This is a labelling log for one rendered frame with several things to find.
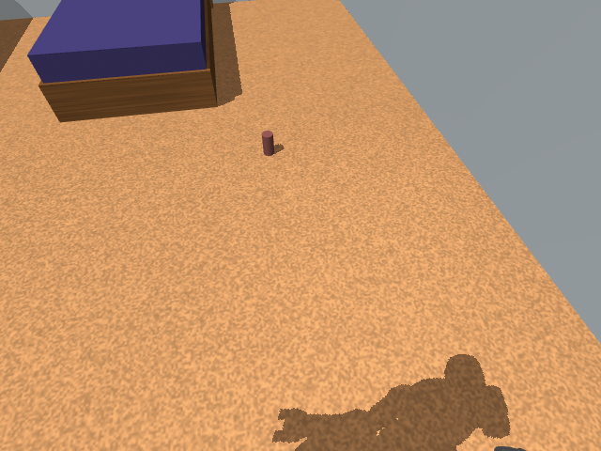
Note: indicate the bed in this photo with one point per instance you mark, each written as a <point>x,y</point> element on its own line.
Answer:
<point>117,58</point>

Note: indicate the can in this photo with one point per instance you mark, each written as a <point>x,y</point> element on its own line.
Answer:
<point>268,145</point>

